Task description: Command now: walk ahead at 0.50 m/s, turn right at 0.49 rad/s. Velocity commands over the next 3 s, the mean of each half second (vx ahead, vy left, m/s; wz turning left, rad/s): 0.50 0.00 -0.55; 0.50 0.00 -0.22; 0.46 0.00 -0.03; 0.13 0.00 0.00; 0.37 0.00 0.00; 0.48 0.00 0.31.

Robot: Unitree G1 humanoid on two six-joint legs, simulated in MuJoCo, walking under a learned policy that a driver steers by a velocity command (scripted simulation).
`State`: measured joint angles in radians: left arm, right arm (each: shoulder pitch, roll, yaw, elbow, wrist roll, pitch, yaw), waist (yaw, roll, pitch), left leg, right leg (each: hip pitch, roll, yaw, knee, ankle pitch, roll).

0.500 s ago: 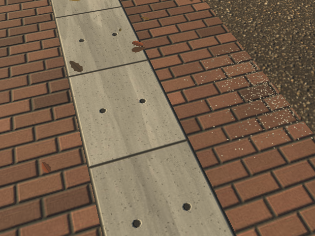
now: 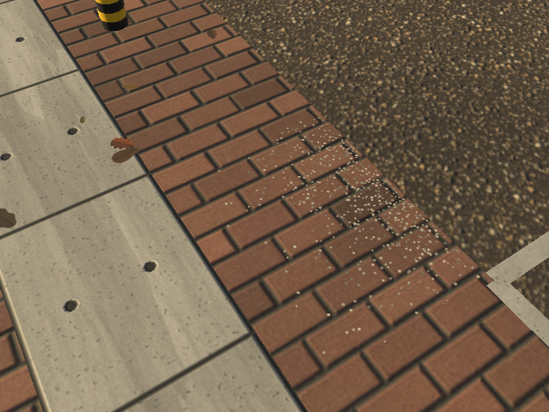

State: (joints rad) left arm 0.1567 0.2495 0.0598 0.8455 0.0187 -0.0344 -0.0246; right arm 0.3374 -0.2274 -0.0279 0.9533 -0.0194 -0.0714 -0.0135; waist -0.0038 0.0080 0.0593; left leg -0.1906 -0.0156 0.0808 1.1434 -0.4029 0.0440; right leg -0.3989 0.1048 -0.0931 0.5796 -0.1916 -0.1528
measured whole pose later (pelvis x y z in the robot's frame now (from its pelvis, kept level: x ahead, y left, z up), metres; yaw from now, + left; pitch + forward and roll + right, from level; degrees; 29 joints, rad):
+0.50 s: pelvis +0.28 +0.02 +0.00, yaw -17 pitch +1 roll +0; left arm 0.40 0.31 0.08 0.87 0.00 -0.04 0.00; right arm 0.07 -0.27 -0.01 0.71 -0.05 -0.07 -0.01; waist 0.08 -0.01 0.04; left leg -0.45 -0.01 0.02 0.57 -0.15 0.02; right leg -0.18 0.14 0.16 0.91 -0.46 -0.09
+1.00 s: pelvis +0.51 -0.09 +0.01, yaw -23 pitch +1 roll +1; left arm 0.11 0.24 0.02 0.77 0.04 -0.06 -0.02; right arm 0.41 -0.24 -0.03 0.92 -0.01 -0.05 0.01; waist -0.05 0.01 0.03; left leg -0.22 0.02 0.04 0.94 -0.45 0.04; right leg -0.38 0.01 -0.06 0.55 -0.19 -0.07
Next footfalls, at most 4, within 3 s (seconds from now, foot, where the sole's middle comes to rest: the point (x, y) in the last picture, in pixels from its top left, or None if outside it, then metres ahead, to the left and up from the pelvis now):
0.44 left None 0.44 0.09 -0.76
0.92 right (370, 364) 0.57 -0.20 -0.76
1.44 left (334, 244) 0.93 -0.14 -0.76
1.86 right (403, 268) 0.85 -0.33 -0.76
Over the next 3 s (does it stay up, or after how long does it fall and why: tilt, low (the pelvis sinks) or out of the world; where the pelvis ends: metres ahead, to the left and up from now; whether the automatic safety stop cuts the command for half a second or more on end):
stays up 1.23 -0.38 0.02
